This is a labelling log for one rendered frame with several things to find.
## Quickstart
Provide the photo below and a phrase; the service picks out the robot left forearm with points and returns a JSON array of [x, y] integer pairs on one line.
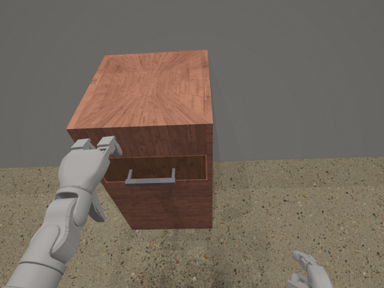
[[55, 243]]

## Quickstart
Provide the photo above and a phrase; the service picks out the right robot hand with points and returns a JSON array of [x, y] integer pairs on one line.
[[316, 275]]

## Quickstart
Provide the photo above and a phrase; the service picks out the handle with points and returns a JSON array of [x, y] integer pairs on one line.
[[129, 182]]

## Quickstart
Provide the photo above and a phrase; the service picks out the cabinet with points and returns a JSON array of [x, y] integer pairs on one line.
[[155, 104]]

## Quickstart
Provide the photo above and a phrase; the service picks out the left robot hand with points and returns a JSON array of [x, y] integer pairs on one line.
[[85, 166]]

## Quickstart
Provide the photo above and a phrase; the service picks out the drawer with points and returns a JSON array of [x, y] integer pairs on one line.
[[186, 167]]

